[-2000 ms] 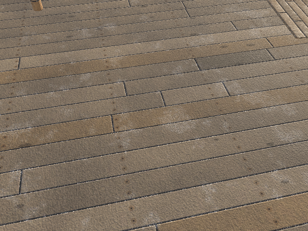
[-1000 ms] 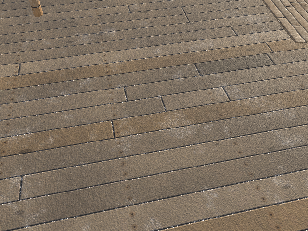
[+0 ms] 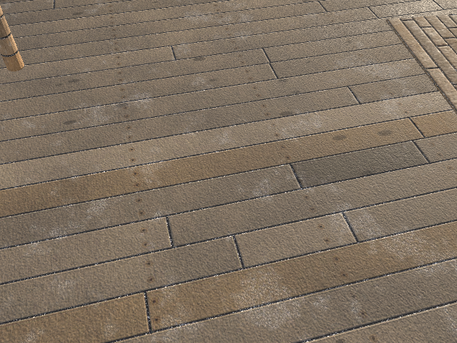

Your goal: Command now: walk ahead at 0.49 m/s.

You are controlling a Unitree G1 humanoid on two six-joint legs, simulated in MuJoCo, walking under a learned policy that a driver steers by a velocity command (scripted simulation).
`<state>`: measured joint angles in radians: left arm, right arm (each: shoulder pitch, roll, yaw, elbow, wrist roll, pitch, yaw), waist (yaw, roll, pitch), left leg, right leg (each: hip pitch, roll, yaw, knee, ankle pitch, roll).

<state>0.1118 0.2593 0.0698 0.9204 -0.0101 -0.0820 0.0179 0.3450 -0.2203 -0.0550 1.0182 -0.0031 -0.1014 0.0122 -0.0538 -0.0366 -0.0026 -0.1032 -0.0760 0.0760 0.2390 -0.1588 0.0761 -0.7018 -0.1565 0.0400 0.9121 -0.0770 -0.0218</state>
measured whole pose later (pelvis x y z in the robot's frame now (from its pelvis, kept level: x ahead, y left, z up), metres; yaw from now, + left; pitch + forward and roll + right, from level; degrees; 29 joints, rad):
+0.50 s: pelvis +0.28 -0.08 +0.00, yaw -1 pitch +1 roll -1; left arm 0.28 0.22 0.05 0.99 0.02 -0.10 -0.02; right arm 0.15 -0.27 -0.07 0.92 0.01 -0.08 -0.02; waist 0.03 0.04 0.03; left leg -0.62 0.11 -0.03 1.02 -0.24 0.02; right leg -0.19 0.06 -0.07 0.31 -0.14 -0.08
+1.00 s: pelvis +0.41 -0.05 -0.02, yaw -1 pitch +0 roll +0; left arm 0.21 0.22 0.04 1.05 0.01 0.02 0.03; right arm 0.11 -0.19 -0.04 0.99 -0.01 -0.01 -0.02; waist 0.01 0.00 0.01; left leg -0.36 -0.01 0.04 0.50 -0.15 0.02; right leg -0.23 -0.03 0.00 0.55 -0.33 0.02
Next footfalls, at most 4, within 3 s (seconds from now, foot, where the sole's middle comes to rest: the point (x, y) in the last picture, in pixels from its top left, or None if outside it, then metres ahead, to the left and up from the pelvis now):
0.24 right None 0.33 -0.16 -0.78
0.72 left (208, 340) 0.52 0.05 -0.78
0.94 right None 0.42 -0.19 -0.78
2.28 right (284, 240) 0.85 -0.21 -0.78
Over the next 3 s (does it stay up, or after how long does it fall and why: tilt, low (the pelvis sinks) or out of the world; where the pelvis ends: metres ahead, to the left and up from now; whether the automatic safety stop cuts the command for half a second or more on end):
stays up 0.83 -0.10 -0.01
